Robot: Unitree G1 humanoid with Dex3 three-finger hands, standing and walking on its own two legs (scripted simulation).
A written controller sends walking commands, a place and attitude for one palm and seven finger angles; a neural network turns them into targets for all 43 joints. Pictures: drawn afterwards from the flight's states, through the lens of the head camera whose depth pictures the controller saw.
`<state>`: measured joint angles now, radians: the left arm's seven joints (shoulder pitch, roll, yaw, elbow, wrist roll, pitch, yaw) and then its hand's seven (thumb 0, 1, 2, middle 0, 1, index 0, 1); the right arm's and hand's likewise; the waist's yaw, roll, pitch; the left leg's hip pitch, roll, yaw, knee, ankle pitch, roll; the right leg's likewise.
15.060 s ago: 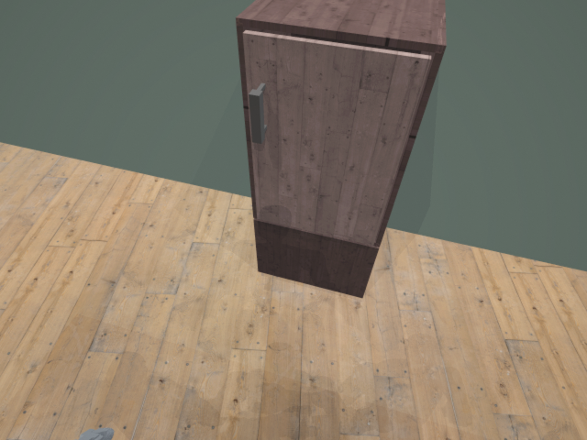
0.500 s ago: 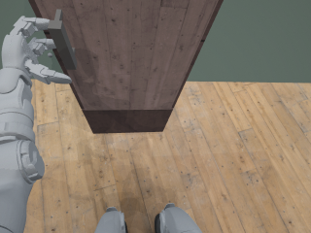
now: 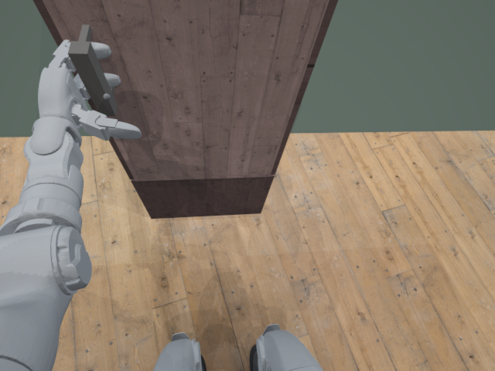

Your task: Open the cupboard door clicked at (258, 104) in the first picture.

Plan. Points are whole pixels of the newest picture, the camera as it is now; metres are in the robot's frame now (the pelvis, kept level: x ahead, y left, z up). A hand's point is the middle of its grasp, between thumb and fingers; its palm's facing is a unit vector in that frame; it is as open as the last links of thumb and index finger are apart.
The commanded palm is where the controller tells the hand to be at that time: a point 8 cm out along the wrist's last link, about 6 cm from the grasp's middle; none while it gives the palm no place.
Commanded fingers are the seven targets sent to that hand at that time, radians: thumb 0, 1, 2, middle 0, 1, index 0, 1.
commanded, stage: slide the fingers in behind the handle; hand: left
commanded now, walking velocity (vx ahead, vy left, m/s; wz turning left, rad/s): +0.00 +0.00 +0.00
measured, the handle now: (97, 72) +0.58 +0.19 +0.08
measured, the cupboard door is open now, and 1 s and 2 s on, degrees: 0 0 30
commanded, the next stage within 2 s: close the thumb around the handle in 0.28 s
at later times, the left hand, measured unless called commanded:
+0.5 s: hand (101, 93) +0.53 +0.17 +0.08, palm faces -0.01 -1.00 -0.02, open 13.7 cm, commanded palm +0.51 +0.21 +0.08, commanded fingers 0.00 -0.11 0.47 -0.33 -1.24 -0.33 -1.24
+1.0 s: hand (104, 97) +0.53 +0.17 +0.08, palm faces -0.04 -1.00 -0.01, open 6.1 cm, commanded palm +0.51 +0.21 +0.08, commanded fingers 0.00 0.90 0.90 -0.40 -1.35 -0.40 -1.35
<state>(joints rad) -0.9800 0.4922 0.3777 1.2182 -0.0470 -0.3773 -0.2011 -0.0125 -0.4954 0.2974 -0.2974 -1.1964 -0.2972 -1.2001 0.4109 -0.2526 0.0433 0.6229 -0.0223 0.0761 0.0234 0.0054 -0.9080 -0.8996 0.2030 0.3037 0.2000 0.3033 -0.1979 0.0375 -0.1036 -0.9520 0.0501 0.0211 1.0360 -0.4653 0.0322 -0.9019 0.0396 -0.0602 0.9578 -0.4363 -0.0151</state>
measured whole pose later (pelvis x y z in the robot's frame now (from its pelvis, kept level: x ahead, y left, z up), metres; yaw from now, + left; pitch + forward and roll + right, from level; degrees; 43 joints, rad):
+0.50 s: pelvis +0.00 -0.01 +0.00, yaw +0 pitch +23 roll -3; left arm -1.02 0.56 0.40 1.23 -0.06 -0.36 -0.25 -0.01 -0.44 0.32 -0.30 -1.20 -0.30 -1.21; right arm 0.42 -0.27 0.04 0.63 -0.02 0.05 0.00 0.01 -0.91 -0.90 0.20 0.30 0.20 0.30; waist -0.21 0.03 -0.09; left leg -0.99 0.06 0.01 1.05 -0.46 0.02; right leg -0.94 0.05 -0.07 0.97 -0.43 -0.03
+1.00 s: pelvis +0.01 +0.00 +0.00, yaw +0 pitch +22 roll -4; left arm -0.96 0.49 0.37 1.19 -0.06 -0.38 -0.24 0.00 0.64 0.79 -0.36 -1.32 -0.38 -1.33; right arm 0.41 -0.26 0.04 0.63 -0.02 0.07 0.02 0.01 -0.91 -0.90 0.20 0.30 0.20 0.30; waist -0.19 0.04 -0.11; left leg -0.95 0.05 0.02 1.03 -0.47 0.03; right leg -0.90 0.04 -0.06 0.95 -0.44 -0.01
